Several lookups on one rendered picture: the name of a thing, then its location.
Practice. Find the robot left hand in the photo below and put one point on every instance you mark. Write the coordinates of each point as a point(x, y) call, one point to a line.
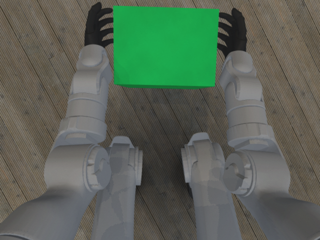
point(93, 35)

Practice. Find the robot right hand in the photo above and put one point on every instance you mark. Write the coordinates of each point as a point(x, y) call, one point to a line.
point(237, 40)

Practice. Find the left robot forearm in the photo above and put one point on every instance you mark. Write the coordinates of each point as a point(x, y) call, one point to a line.
point(84, 122)

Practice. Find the right robot forearm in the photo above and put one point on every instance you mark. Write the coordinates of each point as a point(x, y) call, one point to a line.
point(248, 128)

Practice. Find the left robot thigh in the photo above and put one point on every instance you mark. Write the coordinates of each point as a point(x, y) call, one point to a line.
point(115, 204)

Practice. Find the robot right upper arm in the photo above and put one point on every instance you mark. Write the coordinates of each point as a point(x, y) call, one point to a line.
point(261, 180)

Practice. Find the robot left upper arm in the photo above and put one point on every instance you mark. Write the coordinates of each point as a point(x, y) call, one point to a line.
point(73, 176)

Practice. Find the robot left shin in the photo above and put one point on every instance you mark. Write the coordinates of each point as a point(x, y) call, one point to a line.
point(119, 140)

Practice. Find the carton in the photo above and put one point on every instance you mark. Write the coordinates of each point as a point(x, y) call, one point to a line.
point(165, 47)

